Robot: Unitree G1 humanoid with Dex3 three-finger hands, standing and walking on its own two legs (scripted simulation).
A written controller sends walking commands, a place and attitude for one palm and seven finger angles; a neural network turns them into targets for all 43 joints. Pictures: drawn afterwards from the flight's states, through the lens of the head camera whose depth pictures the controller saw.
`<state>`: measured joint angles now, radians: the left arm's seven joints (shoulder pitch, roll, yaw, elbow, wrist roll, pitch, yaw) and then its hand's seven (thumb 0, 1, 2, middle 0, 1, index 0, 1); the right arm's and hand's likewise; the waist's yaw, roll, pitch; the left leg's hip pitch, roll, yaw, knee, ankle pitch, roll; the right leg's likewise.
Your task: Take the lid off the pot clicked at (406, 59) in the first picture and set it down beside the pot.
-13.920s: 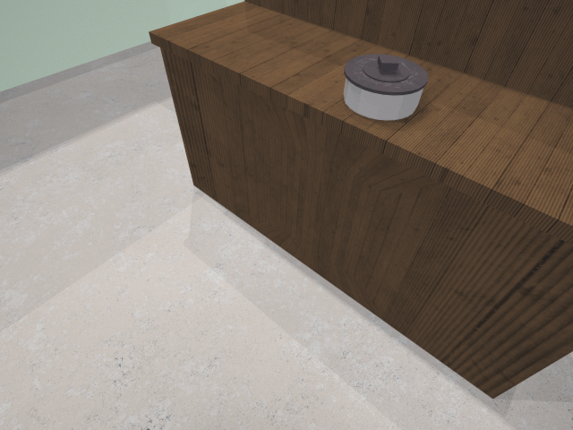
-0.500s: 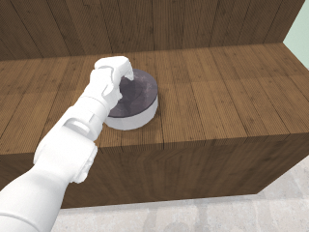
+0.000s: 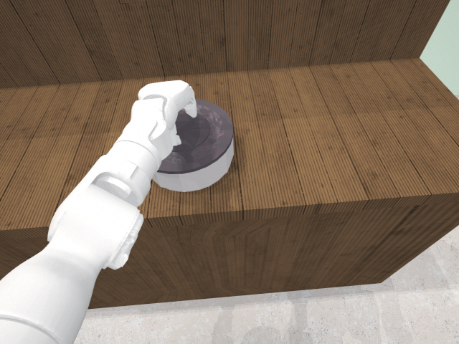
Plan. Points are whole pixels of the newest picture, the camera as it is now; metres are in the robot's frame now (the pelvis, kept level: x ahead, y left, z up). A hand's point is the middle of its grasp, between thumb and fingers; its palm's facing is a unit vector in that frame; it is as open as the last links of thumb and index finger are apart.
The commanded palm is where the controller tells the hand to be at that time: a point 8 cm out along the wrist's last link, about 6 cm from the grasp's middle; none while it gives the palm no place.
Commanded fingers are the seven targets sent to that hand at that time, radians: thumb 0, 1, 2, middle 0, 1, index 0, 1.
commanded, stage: close the fingers and squeeze the knob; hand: left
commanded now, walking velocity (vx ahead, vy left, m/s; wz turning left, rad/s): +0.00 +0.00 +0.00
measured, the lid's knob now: (179, 122) +0.51 +0.07 +0.10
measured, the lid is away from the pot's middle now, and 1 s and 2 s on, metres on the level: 0.00 0.00 0.02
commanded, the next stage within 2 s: lift the lid straight up in 1.12 s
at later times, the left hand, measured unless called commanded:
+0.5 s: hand (171, 125) +0.48 +0.08 +0.12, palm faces -0.34 -0.05 -0.94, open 8.6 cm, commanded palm +0.48 +0.08 +0.17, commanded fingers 0.00 0.29 0.88 -0.71 -1.01 -0.70 -1.00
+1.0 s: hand (172, 126) +0.48 +0.08 +0.12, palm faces -0.33 -0.04 -0.94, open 8.4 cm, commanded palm +0.48 +0.08 +0.17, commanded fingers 0.00 0.47 1.05 -0.89 -1.08 -0.73 -0.98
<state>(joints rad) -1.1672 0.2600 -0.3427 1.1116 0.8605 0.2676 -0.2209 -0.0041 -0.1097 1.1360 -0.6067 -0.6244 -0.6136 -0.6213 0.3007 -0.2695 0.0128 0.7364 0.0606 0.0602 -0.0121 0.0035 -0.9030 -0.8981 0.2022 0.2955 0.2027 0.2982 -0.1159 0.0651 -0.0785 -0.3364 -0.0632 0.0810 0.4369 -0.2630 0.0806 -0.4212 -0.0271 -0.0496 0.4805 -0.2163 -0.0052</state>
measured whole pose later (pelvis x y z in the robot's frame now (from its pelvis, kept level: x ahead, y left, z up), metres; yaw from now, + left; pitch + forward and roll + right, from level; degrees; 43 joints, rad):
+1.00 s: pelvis +0.00 +0.00 +0.00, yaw +0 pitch +9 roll +0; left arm -1.16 0.25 -0.36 1.11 0.86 0.27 -0.22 0.03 0.15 0.92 -0.74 -1.01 -0.57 -0.90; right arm 0.30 -0.27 0.01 0.74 0.06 0.05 -0.01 0.00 -0.90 -0.90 0.20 0.30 0.20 0.30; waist -0.11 0.07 -0.08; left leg -0.33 -0.06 0.08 0.43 -0.26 0.08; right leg -0.42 -0.03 -0.05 0.48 -0.22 -0.01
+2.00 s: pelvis +0.00 +0.00 +0.00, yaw +0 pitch +9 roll +0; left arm -1.29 0.28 -0.32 1.15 0.87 0.32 -0.29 0.00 0.22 0.93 -0.88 -1.06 -0.57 -0.87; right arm 0.28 -0.27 0.02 0.76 0.06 -0.01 -0.01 0.00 -0.90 -0.90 0.20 0.30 0.20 0.30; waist -0.12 0.07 -0.07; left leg -0.31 -0.06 0.07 0.40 -0.25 0.08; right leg -0.40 -0.02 -0.05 0.46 -0.21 -0.01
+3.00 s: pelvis +0.00 +0.01 +0.00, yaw +1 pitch +8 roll +0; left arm -1.46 0.31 -0.34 1.09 0.89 0.33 -0.43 -0.01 0.23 0.94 -0.90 -1.07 -0.57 -0.86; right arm 0.30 -0.27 0.02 0.74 0.04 -0.06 -0.01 0.00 -0.90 -0.90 0.20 0.30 0.20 0.30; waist -0.10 0.06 -0.07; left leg -0.28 -0.09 0.05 0.37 -0.23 0.09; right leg -0.36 -0.05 -0.06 0.44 -0.20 0.01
